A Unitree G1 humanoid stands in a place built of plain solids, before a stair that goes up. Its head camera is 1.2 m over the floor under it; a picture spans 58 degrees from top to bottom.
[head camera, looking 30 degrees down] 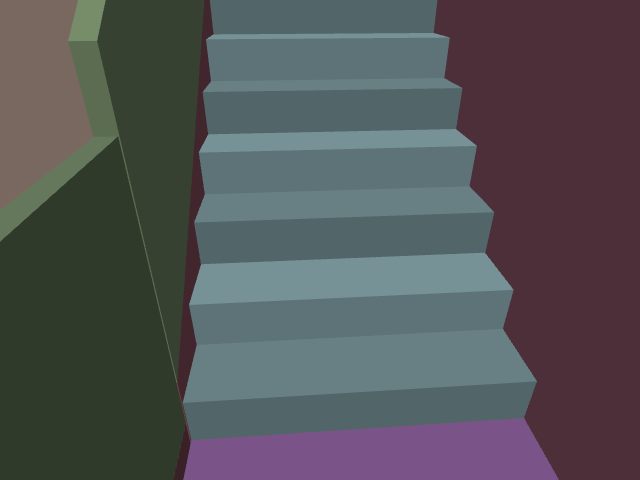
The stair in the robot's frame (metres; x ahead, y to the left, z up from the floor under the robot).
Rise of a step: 0.17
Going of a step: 0.24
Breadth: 1.06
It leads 4 degrees to the left of straight ahead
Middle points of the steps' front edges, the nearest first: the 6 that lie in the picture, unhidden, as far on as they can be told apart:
0.88 -0.13 0.17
1.12 -0.11 0.34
1.35 -0.10 0.51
1.59 -0.08 0.68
1.83 -0.06 0.85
2.06 -0.04 1.02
